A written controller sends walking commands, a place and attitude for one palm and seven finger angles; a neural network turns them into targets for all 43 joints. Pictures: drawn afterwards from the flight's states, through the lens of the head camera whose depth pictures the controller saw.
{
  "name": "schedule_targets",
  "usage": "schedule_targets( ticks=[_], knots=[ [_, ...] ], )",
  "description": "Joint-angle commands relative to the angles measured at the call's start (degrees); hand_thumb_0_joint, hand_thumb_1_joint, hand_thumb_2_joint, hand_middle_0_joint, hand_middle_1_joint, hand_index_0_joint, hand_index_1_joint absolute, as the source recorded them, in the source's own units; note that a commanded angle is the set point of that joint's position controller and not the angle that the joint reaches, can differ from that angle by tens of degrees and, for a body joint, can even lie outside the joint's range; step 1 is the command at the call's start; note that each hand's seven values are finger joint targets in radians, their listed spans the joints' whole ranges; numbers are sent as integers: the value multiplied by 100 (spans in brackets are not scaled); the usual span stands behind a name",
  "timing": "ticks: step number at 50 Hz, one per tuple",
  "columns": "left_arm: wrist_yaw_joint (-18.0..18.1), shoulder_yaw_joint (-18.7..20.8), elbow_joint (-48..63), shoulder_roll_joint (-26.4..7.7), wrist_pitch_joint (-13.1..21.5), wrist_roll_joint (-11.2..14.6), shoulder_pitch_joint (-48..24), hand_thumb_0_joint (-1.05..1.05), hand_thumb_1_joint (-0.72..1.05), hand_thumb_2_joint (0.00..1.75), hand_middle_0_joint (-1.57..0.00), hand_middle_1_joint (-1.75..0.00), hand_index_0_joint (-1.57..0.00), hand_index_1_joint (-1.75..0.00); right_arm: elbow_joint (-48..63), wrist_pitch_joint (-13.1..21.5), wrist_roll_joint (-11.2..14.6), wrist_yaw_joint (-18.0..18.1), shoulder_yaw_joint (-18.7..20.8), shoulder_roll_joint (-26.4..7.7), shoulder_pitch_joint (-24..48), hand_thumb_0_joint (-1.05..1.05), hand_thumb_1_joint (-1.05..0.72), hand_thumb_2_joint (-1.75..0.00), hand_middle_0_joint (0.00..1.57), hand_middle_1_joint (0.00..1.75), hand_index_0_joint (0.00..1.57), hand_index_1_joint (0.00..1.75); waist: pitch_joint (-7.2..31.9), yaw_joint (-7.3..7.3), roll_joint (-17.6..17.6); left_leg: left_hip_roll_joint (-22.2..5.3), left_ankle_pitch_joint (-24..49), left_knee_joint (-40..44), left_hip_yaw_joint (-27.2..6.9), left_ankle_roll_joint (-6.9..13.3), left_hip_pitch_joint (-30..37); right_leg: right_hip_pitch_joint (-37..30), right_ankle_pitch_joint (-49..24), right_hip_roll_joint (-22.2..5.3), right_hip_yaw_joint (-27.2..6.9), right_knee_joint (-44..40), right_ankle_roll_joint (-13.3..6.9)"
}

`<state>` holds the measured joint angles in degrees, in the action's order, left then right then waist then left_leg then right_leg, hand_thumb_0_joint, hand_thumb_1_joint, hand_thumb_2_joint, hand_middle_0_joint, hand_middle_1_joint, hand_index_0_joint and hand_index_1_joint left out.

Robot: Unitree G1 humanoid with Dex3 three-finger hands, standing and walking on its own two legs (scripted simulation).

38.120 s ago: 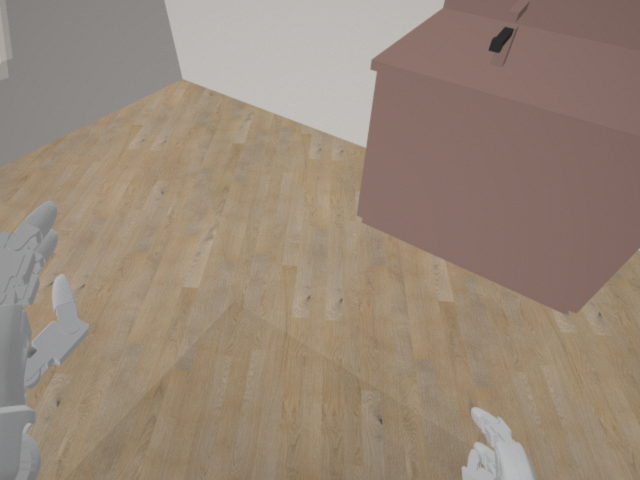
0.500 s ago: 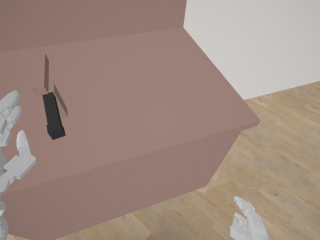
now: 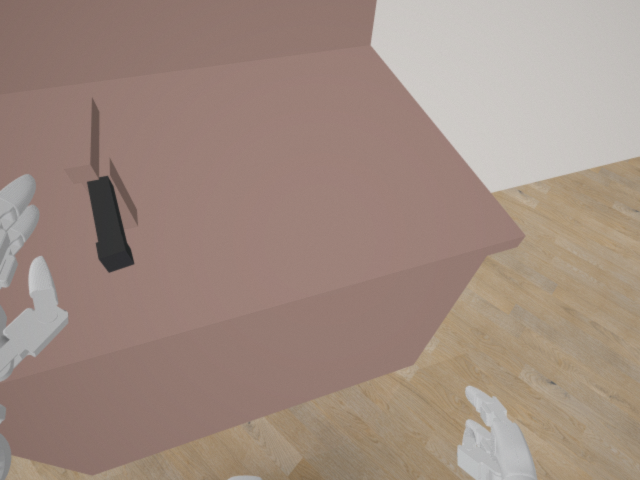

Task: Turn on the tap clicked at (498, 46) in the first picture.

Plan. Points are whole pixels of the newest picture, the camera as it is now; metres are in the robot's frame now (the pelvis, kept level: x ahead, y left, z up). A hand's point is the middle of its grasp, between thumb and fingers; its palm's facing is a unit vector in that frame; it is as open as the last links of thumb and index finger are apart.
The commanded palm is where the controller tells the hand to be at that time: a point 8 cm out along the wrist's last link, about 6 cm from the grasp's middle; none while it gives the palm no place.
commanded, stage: shuffle to correct the standing spot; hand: left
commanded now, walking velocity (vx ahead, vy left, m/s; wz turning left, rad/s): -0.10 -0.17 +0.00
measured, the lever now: (115, 253) +0.33 +0.26 +0.10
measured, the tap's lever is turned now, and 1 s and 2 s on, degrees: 8 8 8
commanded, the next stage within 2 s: come to a stop and stand still in 1.62 s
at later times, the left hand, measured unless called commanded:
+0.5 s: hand (40, 317) +0.22 +0.25 +0.17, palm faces +0.36 -0.83 -0.42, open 7.4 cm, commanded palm +0.16 +0.29 +0.18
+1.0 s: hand (46, 340) +0.20 +0.24 +0.17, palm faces +0.33 -0.83 -0.45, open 7.4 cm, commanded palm +0.14 +0.28 +0.18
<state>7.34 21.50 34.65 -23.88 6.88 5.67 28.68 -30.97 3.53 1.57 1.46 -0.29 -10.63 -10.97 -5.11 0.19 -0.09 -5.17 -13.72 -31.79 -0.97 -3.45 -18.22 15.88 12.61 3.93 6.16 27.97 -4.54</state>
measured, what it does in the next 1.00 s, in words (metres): stands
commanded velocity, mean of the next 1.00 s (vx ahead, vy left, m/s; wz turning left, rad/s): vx -0.17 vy -0.18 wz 0.00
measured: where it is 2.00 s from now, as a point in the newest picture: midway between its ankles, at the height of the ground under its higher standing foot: outside the picture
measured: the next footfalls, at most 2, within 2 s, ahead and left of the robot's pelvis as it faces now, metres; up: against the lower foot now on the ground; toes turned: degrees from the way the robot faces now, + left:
none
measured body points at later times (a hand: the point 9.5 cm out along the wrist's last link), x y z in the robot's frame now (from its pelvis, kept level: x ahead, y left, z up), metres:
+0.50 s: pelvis +0.00 +0.01 +0.00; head +0.03 +0.02 +0.45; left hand +0.19 +0.30 +0.19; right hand +0.16 -0.21 -0.09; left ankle +0.03 +0.16 -0.73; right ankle +0.03 -0.07 -0.73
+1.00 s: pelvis -0.02 +0.00 +0.00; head +0.03 +0.01 +0.44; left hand +0.17 +0.28 +0.20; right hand +0.17 -0.22 -0.09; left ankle +0.03 +0.16 -0.73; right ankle +0.03 -0.07 -0.73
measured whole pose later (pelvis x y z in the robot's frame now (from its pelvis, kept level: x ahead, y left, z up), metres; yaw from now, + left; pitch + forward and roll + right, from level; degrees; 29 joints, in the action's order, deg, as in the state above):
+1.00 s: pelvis -0.02 +0.00 +0.00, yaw +0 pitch +1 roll -1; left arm 7.6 23.0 36.4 -24.6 8.8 5.2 29.4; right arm -30.5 4.1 1.6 1.3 0.3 -10.8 -8.7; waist -6.1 0.0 0.6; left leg -5.3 -15.5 -35.4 -1.2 -2.4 -22.5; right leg 19.5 11.7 3.7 6.8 30.1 -5.0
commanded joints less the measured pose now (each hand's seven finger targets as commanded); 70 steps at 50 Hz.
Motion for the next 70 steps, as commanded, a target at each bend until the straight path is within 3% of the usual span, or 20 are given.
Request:
schedule_targets(
  ticks=[1,8,10,17,24,28,32,40,45,48,50,52,55,57,60,63,65,66,68,70],
  knots=[
    [111,797,1132,-941,373,29,-41,0,90,90,-20,-30,-20,-30,907,300,14,79,311,-715,321,0,-90,-90,20,30,20,30,1236,-35,439,-580,783,385,-449,480,195,-569,-1002,-1009,-866,-471,285],
    [190,644,1012,-854,284,40,-225,0,90,90,-20,-30,-20,-30,844,322,60,87,298,-707,195,0,-90,-90,20,30,20,30,921,43,-196,-68,-811,-413,-76,386,466,562,862,-1459,-1457,-1198,-19],
    [225,591,1074,-841,285,47,-224,0,90,90,-20,-30,-20,-30,803,323,18,113,230,-672,249,0,-90,-90,20,30,20,30,913,62,-11,-131,-653,-154,-145,443,581,576,725,-1411,-1303,-1078,-87],
    [221,608,1094,-806,325,-101,-450,0,90,90,-20,-30,-20,-30,882,337,21,80,219,-751,385,0,-90,-90,20,30,20,30,702,6,1168,-874,-1348,1492,-1089,703,-609,-636,427,-601,-660,-121,377],
    [132,605,847,-771,292,-77,-84,0,90,90,-20,-30,-20,-30,866,374,22,-20,279,-727,229,0,-90,-90,20,30,20,30,1072,14,371,-554,85,621,-545,525,66,-730,-664,-790,-756,-568,224],
    [140,630,897,-827,272,-5,-193,0,90,90,-20,-30,-20,-30,820,351,7,3,307,-694,185,0,-90,-90,20,30,20,30,1116,45,-72,-195,-75,-87,-149,398,330,-226,-585,-1233,-1192,-789,-20],
    [182,671,1238,-893,305,44,-243,0,90,90,-20,-30,-20,-30,834,319,-3,50,274,-668,288,0,-90,-90,20,30,20,30,1055,51,117,-240,615,-104,-233,383,409,-129,-1097,-1320,-1135,-642,-72],
    [108,843,1281,-895,490,-30,60,0,90,90,-20,-30,-20,-30,864,270,-42,75,295,-676,367,0,-90,-90,20,30,20,30,1419,-35,806,-844,2354,360,-635,533,328,-768,-1717,-911,-667,-151,338],
    [96,842,1125,-841,570,-28,209,0,90,90,-20,-30,-20,-30,819,333,-28,60,346,-672,286,0,-90,-90,20,30,20,30,1576,-5,480,-635,1429,39,-388,464,282,-585,-1649,-1125,-820,-284,229],
    [171,899,1108,-951,494,4,67,0,90,90,-20,-30,-20,-30,813,340,37,65,374,-660,203,0,-90,-90,20,30,20,30,1312,37,-204,-29,-667,-634,13,326,321,281,-113,-1570,-1393,-942,31],
    [235,775,1151,-862,380,63,156,0,90,90,-20,-30,-20,-30,788,293,35,78,307,-611,135,0,-90,-90,20,30,20,30,1328,56,-365,54,-764,-924,51,325,612,691,692,-1813,-1554,-1134,-240],
    [271,773,1234,-929,317,54,-23,0,90,90,-20,-30,-20,-30,814,294,24,115,267,-614,271,0,-90,-90,20,30,20,30,1047,47,-405,43,-821,-723,67,357,593,941,1108,-1693,-1433,-1137,-194],
    [278,722,1376,-925,285,47,-195,0,90,90,-20,-30,-20,-30,852,302,-3,178,203,-702,316,0,-90,-90,20,30,20,30,785,53,457,-420,-1185,517,-506,558,434,959,1528,-1087,-922,-594,127],
    [273,703,1310,-866,253,-42,-390,0,90,90,-20,-30,-20,-30,902,322,4,159,195,-800,395,0,-90,-90,20,30,20,30,574,43,1367,-1163,-2321,1715,-1487,834,-890,-83,1195,-515,-643,453,437],
    [150,571,1149,-699,244,-161,-449,0,90,90,-20,-30,-20,-30,961,309,13,48,277,-810,311,0,-90,-90,20,30,20,30,519,12,1702,-1230,-2481,1864,-1421,907,-1389,-688,834,-360,-526,1167,480],
    [55,654,917,-735,268,-234,-238,0,90,90,-20,-30,-20,-30,947,328,18,-116,343,-823,147,0,-90,-90,20,30,20,30,599,-50,1169,-891,-2269,1026,-1023,712,-1013,-765,723,-331,-457,62,355],
    [25,580,974,-667,259,-211,-240,0,90,90,-20,-30,-20,-30,927,338,52,-146,360,-828,86,0,-90,-90,20,30,20,30,730,-29,432,-477,-2142,370,-504,568,-825,-663,827,-461,-534,-403,220],
    [53,626,940,-737,255,-189,-327,0,90,90,-20,-30,-20,-30,903,349,51,-132,365,-784,98,0,-90,-90,20,30,20,30,619,-18,-50,-192,-1926,-262,-174,468,-766,-277,1057,-731,-835,-805,75],
    [124,597,967,-803,264,-86,-361,0,90,90,-20,-30,-20,-30,754,424,44,-81,349,-693,78,0,-90,-90,20,30,20,30,739,20,-1110,356,-974,-2256,273,280,-125,686,1428,-1825,-2224,-1560,-534],
    [218,613,1045,-880,295,-26,-406,0,90,90,-20,-30,-20,-30,629,392,-23,-48,220,-558,200,0,-90,-90,20,30,20,30,791,56,-592,224,-1025,-1959,72,303,-240,325,727,-2046,-2175,-1335,-787]
  ],
)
